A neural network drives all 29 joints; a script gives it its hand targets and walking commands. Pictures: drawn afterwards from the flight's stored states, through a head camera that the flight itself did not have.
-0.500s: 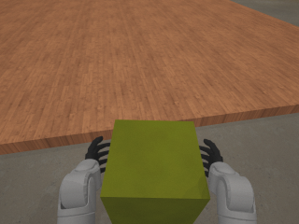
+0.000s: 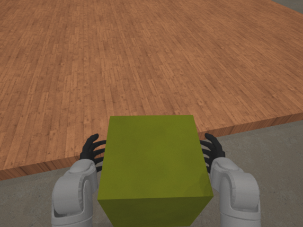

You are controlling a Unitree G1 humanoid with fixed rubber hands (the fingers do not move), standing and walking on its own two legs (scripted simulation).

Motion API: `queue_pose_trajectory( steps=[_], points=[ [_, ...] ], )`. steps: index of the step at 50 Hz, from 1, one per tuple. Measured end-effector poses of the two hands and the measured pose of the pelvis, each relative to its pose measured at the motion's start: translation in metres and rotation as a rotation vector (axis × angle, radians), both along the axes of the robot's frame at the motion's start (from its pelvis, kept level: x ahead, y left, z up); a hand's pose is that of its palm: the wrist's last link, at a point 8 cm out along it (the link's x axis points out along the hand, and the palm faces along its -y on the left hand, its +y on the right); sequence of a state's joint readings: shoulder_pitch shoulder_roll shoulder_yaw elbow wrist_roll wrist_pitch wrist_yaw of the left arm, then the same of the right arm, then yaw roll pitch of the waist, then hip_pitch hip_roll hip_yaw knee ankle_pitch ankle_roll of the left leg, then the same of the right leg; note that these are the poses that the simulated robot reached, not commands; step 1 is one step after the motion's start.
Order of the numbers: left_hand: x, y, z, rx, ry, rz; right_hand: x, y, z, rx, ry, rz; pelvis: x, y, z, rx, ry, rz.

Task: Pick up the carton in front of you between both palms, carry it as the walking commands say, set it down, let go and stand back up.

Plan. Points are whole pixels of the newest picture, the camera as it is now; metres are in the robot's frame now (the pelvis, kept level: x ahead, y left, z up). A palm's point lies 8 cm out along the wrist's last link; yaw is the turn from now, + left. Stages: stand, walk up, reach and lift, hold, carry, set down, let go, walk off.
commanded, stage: carry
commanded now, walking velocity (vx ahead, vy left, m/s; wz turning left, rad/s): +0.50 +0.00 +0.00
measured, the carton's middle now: (152, 174) +0.28 -0.01 +0.01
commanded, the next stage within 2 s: none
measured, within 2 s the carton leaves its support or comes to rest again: neither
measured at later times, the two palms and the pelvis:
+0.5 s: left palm (98, 69) +0.62 +0.16 +0.12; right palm (183, 68) +0.63 -0.14 +0.11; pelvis +0.34 +0.00 +0.00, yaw +2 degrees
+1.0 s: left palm (104, 16) +1.05 +0.18 +0.15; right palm (164, 17) +1.04 -0.12 +0.14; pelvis +0.66 +0.02 -0.01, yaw +3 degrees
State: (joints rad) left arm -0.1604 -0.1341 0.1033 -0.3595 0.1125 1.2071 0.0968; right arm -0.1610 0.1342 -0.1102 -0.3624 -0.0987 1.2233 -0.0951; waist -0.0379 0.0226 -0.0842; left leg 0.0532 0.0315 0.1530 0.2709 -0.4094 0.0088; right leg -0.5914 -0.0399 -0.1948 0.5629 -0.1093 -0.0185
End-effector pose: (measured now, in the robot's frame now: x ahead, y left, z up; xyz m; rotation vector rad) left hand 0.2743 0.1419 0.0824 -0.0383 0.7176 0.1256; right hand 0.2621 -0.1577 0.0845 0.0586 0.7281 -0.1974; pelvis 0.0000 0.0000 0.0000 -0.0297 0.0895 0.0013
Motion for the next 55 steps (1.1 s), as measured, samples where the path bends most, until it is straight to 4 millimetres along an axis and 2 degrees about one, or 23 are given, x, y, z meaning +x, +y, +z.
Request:
queue_pose_trajectory(
  steps=[4, 8, 13, 17, 23, 29, 34, 39, 43, 47, 50, 55],
  points=[
    [0.055, -0.006, -0.018, 0.023, 0.002, 0.036, 0.068, -0.006, -0.023, 0.017, 0.001, 0.042, 0.065, -0.016, -0.019, -0.004, -0.034, 0.034],
    [0.092, -0.003, -0.025, 0.024, 0.08, 0.09, 0.121, -0.003, -0.03, 0.014, 0.078, 0.099, 0.11, -0.027, -0.006, 0.015, -0.025, 0.058],
    [0.141, 0.002, -0.012, 0.03, 0.093, 0.135, 0.183, 0.003, -0.019, 0.016, 0.09, 0.149, 0.169, -0.031, 0.013, 0.048, -0.01, 0.06],
    [0.196, 0.004, 0.006, 0.032, 0.04, 0.133, 0.235, 0.005, -0.005, 0.018, 0.038, 0.146, 0.221, -0.027, 0.019, 0.062, -0.005, 0.05],
    [0.302, 0.011, 0.03, 0.008, -0.082, 0.096, 0.326, 0.011, 0.021, 0.027, -0.083, 0.084, 0.307, -0.009, 0.01, 0.049, -0.017, 0.037],
    [0.436, 0.03, 0.041, 0.012, -0.189, 0.019, 0.446, 0.029, 0.043, -0.04, -0.19, 0.061, 0.395, 0.017, -0.021, 0.042, -0.044, 0.005],
    [0.534, 0.035, 0.051, 0.027, -0.085, -0.04, 0.531, 0.034, 0.053, -0.086, -0.08, 0.056, 0.442, 0.032, -0.01, 0.023, -0.024, 0.008],
    [0.613, 0.04, 0.062, 0.015, -0.033, -0.03, 0.611, 0.039, 0.065, -0.069, -0.029, 0.048, 0.494, 0.038, 0.003, 0.011, 0.002, 0.01],
    [0.671, 0.045, 0.068, -0.002, -0.038, 0.002, 0.675, 0.044, 0.072, -0.049, -0.036, 0.047, 0.544, 0.036, 0.006, 0.009, 0.02, 0.02],
    [0.728, 0.044, 0.068, -0.013, -0.054, 0.035, 0.736, 0.043, 0.069, -0.025, -0.054, 0.049, 0.603, 0.029, 0.001, 0.014, 0.028, 0.035],
    [0.773, 0.038, 0.063, -0.015, -0.06, 0.052, 0.781, 0.037, 0.059, -0.004, -0.06, 0.047, 0.656, 0.022, -0.008, 0.02, 0.036, 0.055],
    [0.869, 0.007, 0.042, -0.022, -0.034, 0.029, 0.864, 0.006, 0.032, -0.011, -0.033, 0.022, 0.754, 0.003, -0.019, 0.038, 0.07, 0.058]
  ],
)
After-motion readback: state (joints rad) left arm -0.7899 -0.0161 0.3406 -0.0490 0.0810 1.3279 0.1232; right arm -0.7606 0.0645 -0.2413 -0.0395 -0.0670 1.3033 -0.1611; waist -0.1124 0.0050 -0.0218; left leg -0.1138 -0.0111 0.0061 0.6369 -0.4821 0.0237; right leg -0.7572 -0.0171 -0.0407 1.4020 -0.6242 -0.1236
